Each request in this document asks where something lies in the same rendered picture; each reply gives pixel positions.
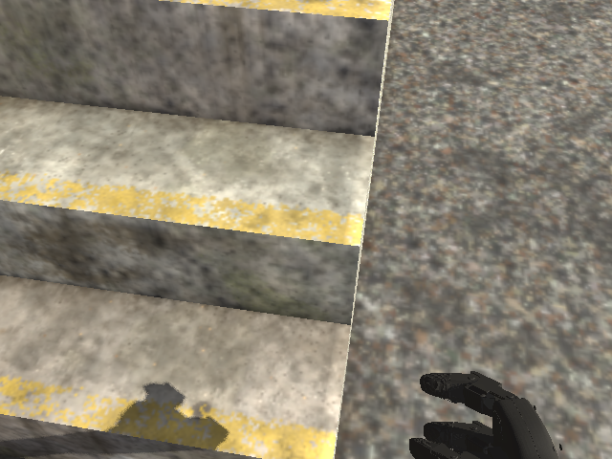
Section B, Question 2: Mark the right robot hand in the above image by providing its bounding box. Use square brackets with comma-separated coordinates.
[409, 371, 562, 459]

